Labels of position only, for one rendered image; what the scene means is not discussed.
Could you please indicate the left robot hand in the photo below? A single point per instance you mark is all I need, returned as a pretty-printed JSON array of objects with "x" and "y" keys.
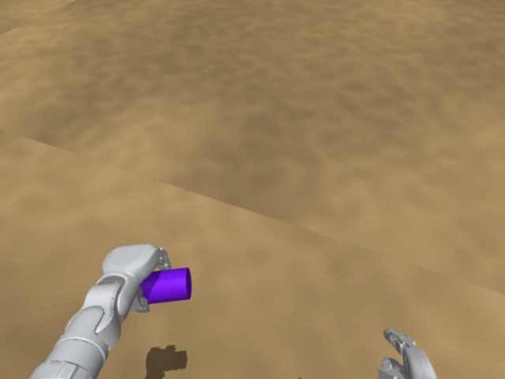
[{"x": 139, "y": 261}]

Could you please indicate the right robot hand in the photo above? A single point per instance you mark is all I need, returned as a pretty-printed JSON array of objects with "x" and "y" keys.
[{"x": 416, "y": 364}]

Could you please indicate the left robot arm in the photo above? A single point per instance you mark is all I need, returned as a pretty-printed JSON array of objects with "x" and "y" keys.
[{"x": 92, "y": 332}]

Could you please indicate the can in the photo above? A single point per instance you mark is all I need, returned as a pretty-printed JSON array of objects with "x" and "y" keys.
[{"x": 167, "y": 286}]

